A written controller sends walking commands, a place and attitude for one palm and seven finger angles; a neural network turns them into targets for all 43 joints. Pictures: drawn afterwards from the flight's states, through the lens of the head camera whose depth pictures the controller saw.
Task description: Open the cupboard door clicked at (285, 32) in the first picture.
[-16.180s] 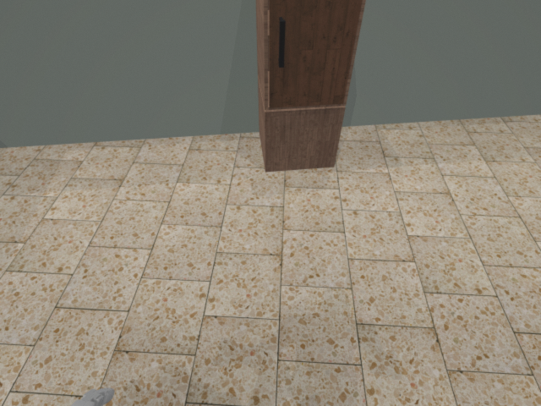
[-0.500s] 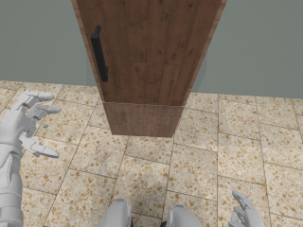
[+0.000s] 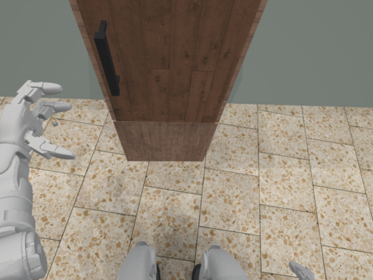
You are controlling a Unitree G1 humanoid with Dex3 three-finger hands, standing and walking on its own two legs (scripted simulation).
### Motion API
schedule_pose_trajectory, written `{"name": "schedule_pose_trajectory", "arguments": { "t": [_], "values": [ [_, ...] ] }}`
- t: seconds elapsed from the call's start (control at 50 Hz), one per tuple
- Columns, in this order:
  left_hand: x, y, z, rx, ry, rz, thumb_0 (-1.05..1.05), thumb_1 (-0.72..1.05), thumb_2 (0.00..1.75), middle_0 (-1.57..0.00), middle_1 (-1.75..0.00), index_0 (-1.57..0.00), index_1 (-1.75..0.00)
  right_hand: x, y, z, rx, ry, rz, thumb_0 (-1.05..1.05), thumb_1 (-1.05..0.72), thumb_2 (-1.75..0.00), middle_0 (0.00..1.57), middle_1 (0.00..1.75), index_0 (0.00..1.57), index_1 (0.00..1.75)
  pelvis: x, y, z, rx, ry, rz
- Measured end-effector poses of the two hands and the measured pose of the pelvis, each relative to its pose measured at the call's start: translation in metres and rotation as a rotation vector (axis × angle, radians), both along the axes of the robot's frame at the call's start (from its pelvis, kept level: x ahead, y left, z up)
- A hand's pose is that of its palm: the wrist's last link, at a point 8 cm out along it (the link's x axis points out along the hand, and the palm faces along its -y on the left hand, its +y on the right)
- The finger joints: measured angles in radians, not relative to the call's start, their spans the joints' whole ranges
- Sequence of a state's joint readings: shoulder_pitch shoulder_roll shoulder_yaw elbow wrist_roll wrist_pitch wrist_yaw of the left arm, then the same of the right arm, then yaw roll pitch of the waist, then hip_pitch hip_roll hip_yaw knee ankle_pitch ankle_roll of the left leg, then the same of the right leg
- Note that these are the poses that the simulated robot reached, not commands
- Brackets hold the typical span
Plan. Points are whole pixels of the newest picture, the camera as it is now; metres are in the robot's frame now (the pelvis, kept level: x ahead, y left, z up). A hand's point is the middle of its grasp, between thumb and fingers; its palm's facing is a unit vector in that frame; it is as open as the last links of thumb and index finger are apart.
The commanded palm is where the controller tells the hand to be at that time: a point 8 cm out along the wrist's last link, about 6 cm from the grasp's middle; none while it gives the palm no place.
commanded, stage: move the hooked fingers beside the handle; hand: left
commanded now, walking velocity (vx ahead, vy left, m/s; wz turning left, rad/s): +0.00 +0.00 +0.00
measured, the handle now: (110, 62) +0.59 +0.18 +0.05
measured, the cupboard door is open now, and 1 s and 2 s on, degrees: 0 0 0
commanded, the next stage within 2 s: slide the fingers in behind the handle in 1.56 s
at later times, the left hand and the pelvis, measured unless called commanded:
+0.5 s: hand (72, 92) +0.49 +0.25 +0.05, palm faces +0.01 -1.00 -0.03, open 14.0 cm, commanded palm +0.48 +0.29 +0.04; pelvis +0.00 +0.01 -0.01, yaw -1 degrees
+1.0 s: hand (80, 79) +0.55 +0.25 +0.03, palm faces +0.01 -1.00 -0.03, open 14.0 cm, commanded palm +0.53 +0.27 +0.04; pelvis +0.00 +0.01 -0.02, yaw -3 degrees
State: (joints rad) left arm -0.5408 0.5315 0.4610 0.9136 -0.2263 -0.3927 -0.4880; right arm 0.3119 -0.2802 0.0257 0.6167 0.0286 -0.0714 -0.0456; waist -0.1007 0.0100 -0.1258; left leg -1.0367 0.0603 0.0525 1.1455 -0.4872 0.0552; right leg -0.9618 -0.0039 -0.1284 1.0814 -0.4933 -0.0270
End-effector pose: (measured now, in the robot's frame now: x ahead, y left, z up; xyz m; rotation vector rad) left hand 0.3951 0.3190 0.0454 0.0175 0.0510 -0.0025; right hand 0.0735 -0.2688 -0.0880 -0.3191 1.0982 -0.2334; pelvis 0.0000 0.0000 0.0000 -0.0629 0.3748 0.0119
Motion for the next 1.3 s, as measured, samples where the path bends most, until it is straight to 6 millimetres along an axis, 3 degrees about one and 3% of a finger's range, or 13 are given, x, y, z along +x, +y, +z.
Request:
{"name": "schedule_pose_trajectory", "arguments": {
  "t": [0.32, 0.84, 1.02, 1.3],
  "values": [
    [0.044, -0.011, 0.001, 0.005, -0.006, 0.005, -0.01, -0.5, 0.3, -0.3, -1.2, -0.3, -1.2, -0.041, 0.012, -0.008, 0.013, 0.153, -0.058, 0.01, -0.91, -0.9, 0.21, 0.3, 0.2, 0.3, -0.002, 0.01, -0.004, -0.009, 0.031, -0.009],
    [0.132, -0.021, -0.002, 0.002, -0.009, 0.023, -0.01, -0.5, 0.3, -0.3, -1.2, -0.3, -1.2, -0.106, 0.01, -0.012, -0.021, 0.372, -0.148, 0.01, -0.91, -0.9, 0.21, 0.3, 0.2, 0.3, -0.004, 0.006, -0.023, -0.036, 0.137, -0.019],
    [0.128, -0.018, -0.013, 0.012, 0.012, 0.02, -0.01, -0.49, 0.3, -0.3, -1.2, -0.3, -1.2, -0.11, 0.018, -0.011, 0.015, 0.409, -0.163, 0.01, -0.91, -0.9, 0.21, 0.3, 0.2, 0.3, 0.001, 0.006, -0.019, -0.033, 0.146, -0.03],
    [0.116, -0.012, -0.001, 0.005, 0.02, 0.012, -0.01, -0.5, 0.3, -0.3, -1.2, -0.3, -1.2, -0.077, 0.014, -0.004, 0.003, 0.332, -0.121, 0.01, -0.91, -0.9, 0.21, 0.3, 0.2, 0.3, 0.007, 0.008, -0.011, -0.038, 0.116, -0.015]
  ]
}}
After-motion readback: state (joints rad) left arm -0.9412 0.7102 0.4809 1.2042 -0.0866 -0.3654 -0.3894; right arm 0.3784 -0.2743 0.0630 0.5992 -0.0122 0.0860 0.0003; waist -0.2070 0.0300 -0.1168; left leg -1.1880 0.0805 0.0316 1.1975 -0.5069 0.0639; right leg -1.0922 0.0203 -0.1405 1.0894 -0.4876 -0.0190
